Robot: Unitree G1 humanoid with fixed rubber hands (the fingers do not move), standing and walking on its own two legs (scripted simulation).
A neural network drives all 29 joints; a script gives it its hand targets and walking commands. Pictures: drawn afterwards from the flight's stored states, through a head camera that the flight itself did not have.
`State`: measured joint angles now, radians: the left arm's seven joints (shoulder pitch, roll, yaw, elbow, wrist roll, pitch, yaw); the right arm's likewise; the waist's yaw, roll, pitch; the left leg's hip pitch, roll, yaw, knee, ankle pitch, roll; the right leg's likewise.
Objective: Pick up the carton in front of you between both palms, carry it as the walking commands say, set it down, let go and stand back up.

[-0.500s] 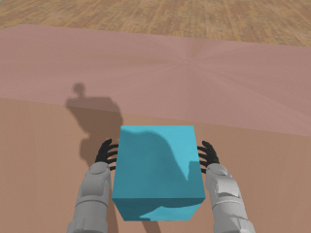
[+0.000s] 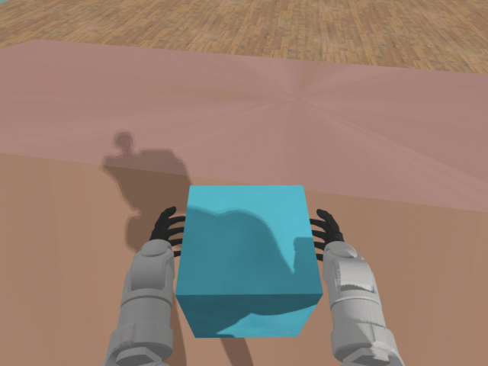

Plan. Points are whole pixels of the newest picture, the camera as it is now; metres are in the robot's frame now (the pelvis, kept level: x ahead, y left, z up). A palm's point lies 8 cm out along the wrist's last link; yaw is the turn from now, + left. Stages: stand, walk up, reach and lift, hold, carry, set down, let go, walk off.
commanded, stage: reach and lift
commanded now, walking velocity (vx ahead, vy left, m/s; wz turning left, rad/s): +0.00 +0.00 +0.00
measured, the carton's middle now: (246, 265) +0.31 +0.00 -0.05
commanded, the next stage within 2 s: hold in 0.52 s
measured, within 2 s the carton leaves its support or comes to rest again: neither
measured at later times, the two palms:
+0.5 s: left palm (159, 244) +0.30 +0.15 +0.04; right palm (333, 246) +0.30 -0.15 +0.04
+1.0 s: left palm (157, 244) +0.29 +0.15 +0.05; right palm (337, 247) +0.29 -0.15 +0.05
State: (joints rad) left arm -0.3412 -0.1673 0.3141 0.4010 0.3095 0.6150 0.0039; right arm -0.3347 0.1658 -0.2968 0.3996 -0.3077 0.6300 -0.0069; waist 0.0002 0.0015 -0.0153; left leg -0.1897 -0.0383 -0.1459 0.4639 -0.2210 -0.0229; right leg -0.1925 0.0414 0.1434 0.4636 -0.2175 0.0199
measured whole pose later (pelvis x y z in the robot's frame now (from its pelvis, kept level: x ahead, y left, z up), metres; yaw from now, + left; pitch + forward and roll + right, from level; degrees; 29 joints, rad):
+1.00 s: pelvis +0.00 +0.00 +0.00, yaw +0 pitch -7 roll +0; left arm -0.31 -0.16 0.26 0.28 0.30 0.75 0.00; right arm -0.30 0.16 -0.24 0.28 -0.29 0.76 0.00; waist 0.00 0.00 0.01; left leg -0.07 -0.03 -0.14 0.39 -0.19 -0.02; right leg -0.08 0.03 0.14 0.39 -0.19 0.02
